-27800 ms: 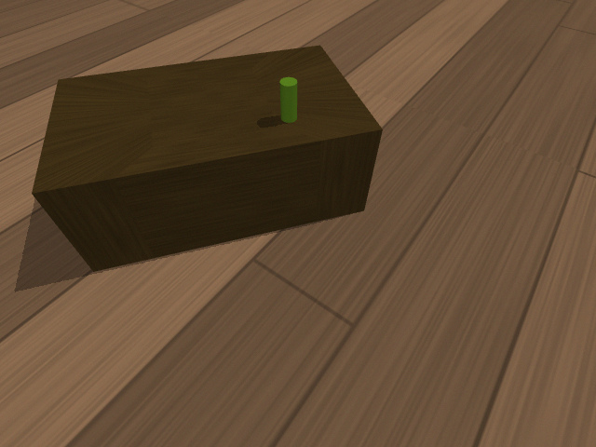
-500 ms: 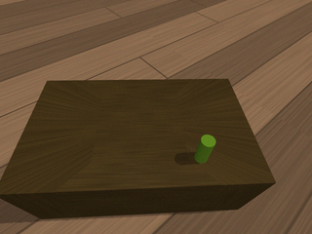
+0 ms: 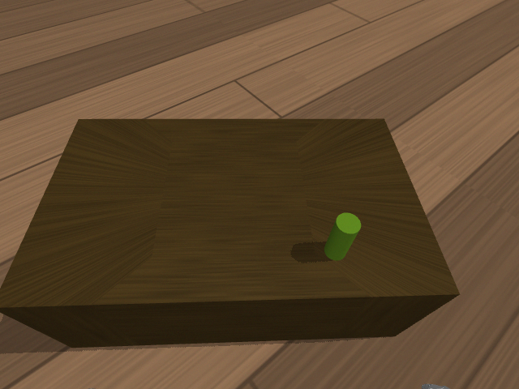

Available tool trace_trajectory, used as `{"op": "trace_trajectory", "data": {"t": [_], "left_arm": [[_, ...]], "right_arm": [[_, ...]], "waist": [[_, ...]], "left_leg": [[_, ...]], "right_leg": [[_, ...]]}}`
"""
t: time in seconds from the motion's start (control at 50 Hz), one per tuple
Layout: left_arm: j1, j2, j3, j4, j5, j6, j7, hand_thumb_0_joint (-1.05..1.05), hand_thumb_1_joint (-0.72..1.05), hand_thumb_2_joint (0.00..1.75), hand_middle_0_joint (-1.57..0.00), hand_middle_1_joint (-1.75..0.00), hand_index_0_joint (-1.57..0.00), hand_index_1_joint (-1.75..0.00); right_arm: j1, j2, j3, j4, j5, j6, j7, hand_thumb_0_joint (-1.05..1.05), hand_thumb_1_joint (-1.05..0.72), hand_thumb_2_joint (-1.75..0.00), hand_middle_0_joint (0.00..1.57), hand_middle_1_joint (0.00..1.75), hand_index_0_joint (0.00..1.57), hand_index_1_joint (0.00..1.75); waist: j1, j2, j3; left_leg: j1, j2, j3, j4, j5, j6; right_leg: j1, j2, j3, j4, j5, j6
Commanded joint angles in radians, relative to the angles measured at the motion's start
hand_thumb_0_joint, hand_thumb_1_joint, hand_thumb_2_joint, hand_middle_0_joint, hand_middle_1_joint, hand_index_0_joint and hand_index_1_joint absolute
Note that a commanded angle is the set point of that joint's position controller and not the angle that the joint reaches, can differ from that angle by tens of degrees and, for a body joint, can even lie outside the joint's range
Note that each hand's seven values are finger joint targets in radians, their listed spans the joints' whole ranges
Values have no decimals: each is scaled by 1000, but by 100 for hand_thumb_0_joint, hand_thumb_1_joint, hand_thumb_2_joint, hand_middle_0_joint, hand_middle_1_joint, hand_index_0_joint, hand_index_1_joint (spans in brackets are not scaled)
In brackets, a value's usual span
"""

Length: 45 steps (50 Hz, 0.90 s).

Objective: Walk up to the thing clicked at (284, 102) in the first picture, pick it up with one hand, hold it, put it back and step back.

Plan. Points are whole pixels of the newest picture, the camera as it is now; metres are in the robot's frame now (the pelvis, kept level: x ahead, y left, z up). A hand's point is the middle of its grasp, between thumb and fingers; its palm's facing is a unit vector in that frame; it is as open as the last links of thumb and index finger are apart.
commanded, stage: step back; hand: right
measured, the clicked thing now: (341, 237) +0.49 -0.22 -0.26
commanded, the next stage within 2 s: none
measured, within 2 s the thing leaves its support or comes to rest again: neither
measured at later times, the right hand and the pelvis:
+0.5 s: hand out of the picture +0.01 -0.29 -0.18, palm faces -0.11 +0.92 -0.37, open 7.4 cm; pelvis -0.10 -0.03 -0.02, yaw +3 degrees
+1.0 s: hand out of the picture -0.09 -0.27 -0.16, palm faces -0.04 +0.91 -0.40, open 7.4 cm; pelvis -0.24 -0.01 -0.02, yaw -2 degrees
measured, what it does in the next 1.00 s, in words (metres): walks backwards: left foot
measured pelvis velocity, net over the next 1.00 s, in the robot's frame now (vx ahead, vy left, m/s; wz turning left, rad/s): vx -0.24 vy -0.01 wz -0.03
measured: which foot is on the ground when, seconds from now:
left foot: down 0.00-0.22, up 0.24-0.58, down 0.60-1.00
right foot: down 0.00-0.64, up 0.66-1.00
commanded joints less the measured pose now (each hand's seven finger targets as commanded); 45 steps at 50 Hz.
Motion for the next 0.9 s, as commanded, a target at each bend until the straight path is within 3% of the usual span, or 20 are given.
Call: {"op": "trace_trajectory", "data": {"t": [0.0, 0.1, 0.14, 0.16, 0.18, 0.2, 0.22, 0.24, 0.32, 0.38, 0.44, 0.52, 0.56, 0.58, 0.6, 0.62, 0.64, 0.66, 0.72, 0.88], "left_arm": [[19, 191, 50, -109, -1, 0, 15, 0, 90, 90, -20, -30, -20, -30], [96, 197, 67, -140, 17, 31, 6, 0, 90, 90, -20, -30, -20, -30], [147, 202, 74, -137, 21, 26, 4, 0, 90, 90, -20, -30, -20, -30], [130, 223, 82, -154, 25, 18, 7, 0, 90, 90, -20, -30, -20, -30], [95, 284, 101, -179, 34, 6, 8, 0, 90, 90, -20, -30, -20, -30], [70, 324, 108, -202, 37, 3, 11, 0, 90, 90, -20, -30, -20, -30], [25, 327, 107, -233, 45, 1, 14, 0, 90, 90, -20, -30, -20, -30], [5, 328, 109, -248, 46, -1, 21, 0, 90, 90, -20, -30, -20, -30], [-73, 252, 103, -295, 46, 2, 24, 0, 90, 90, -20, -30, -20, -30], [30, 235, 99, -303, 42, 4, 31, 0, 90, 90, -20, -30, -20, -30], [84, 239, 111, -304, 35, 9, 40, 0, 90, 90, -20, -30, -20, -30], [32, 275, 117, -340, 28, 17, 35, 0, 90, 90, -20, -30, -20, -30], [-15, 282, 112, -358, 22, 25, 26, 0, 90, 90, -20, -30, -20, -30], [-22, 263, 103, -368, 20, 30, 22, 0, 90, 90, -20, -30, -20, -30], [-16, 216, 94, -382, 13, 33, 22, 0, 90, 90, -20, -30, -20, -30], [-50, 201, 99, -378, 8, 36, 29, 0, 90, 90, -20, -30, -20, -30], [-56, 216, 110, -371, 25, 40, 41, 0, 90, 90, -20, -30, -20, -30], [-41, 228, 109, -351, 27, 39, 41, 0, 90, 90, -20, -30, -20, -30], [84, 216, 109, -302, 6, 42, 28, 0, 90, 90, -20, -30, -20, -30], [79, 188, 97, -338, 22, 17, 19, 0, 90, 90, -20, -30, -20, -30]], "right_arm": [[-23, -286, -73, -119, 9, 4, -12, 0, -90, -90, 20, 30, 20, 30], [-86, -297, -93, -211, -11, 26, -16, 0, -90, -90, 20, 30, 20, 30], [-115, -282, -90, -241, -9, 37, -13, 0, -90, -90, 20, 30, 20, 30], [-106, -246, -79, -241, 5, 41, -11, 0, -90, -90, 20, 30, 20, 30], [-104, -203, -66, -255, 19, 44, -11, 0, -90, -90, 20, 30, 20, 30], [-88, -179, -57, -258, 12, 52, -16, 0, -90, -90, 20, 30, 20, 30], [-19, -190, -62, -244, 7, 61, -22, 0, -90, -90, 20, 30, 20, 30], [4, -208, -68, -235, 3, 61, -27, 0, -90, -90, 20, 30, 20, 30], [68, -255, -76, -227, 17, 54, -27, 0, -90, -90, 20, 30, 20, 30], [23, -246, -60, -253, 7, 45, -34, 0, -90, -90, 20, 30, 20, 30], [9, -232, -52, -282, -2, 34, -38, 0, -90, -90, 20, 30, 20, 30], [95, -233, -63, -262, -14, 28, -30, 0, -90, -90, 20, 30, 20, 30], [160, -233, -76, -233, -20, 24, -21, 0, -90, -90, 20, 30, 20, 30], [163, -252, -87, -238, -27, 23, -20, 0, -90, -90, 20, 30, 20, 30], [155, -317, -103, -255, -42, 22, -18, 0, -90, -90, 20, 30, 20, 30], [105, -369, -107, -269, -39, 22, -11, 0, -90, -90, 20, 30, 20, 30], [88, -412, -115, -282, -40, 23, -12, 0, -90, -90, 20, 30, 20, 30], [56, -371, -110, -286, -39, 20, -18, 0, -90, -90, 20, 30, 20, 30], [-60, -270, -80, -333, -40, 17, -28, 0, -90, -90, 20, 30, 20, 30], [86, -268, -90, -327, -20, 18, -30, 0, -90, -90, 20, 30, 20, 30]], "waist": [[-4, 128, -151], [25, 218, -174], [58, 148, -181], [64, 17, -162], [56, -120, -117], [58, -189, -72], [26, -145, -62], [23, -159, -69], [-13, -80, -120], [58, -69, -145], [85, -132, -154], [40, -182, -187], [-8, -139, -195], [-19, -56, -179], [-22, 154, -190], [-25, 292, -146], [-53, 297, -125], [-30, 242, -81], [58, 157, -72], [-36, 192, -172]], "left_leg": [[48, 253, -200, 19, 521, 129], [-95, 323, -244, 43, 324, 209], [-124, 255, -189, 172, 297, 162], [-106, 143, -126, 311, 212, 91], [-192, -7, -92, 453, 22, 9], [-300, -116, -128, 602, -393, -11], [-296, -97, -192, 737, -463, -20], [-304, -78, -206, 804, -451, -14], [-347, -111, -219, 877, -292, -43], [-394, -80, -200, 782, -303, -61], [-415, -34, -178, 599, -330, -66], [-229, 11, -109, 343, -293, -35], [-57, -4, -47, 163, -83, -22], [-14, 38, -110, 112, 82, 3], [27, 227, -371, 68, 274, 82], [-14, 351, -514, -17, 319, 194], [-153, 421, -596, -43, 281, 281], [-179, 399, -552, -48, 218, 276], [-90, 239, -275, 19, 276, 161], [196, 285, -262, 110, 380, 230]], "right_leg": [[-54, 5, 3, 202, 156, -45], [-69, 27, 22, 415, -230, -66], [-28, 6, 33, 275, -35, -80], [-82, -70, 133, 102, 182, -99], [-78, -199, 308, -14, 383, -140], [-69, -299, 417, -39, 547, -227], [-114, -334, 398, -1, 647, -295], [-146, -348, 423, 9, 644, -318], [-37, -192, 201, 76, 542, -212], [94, -216, 195, 111, 571, -229], [215, -253, 222, 146, 636, -248], [119, -256, 205, 190, 620, -221], [-30, -204, 147, 239, 461, -170], [-114, -152, 118, 284, 314, -122], [-249, -12, 58, 449, 49, -61], [-350, 140, 33, 633, -391, -39], [-302, 150, 156, 806, -490, -29], [-319, 130, 173, 888, -426, -36], [-411, 155, 196, 969, -260, -37], [-376, 83, 103, 573, -286, 32]]}}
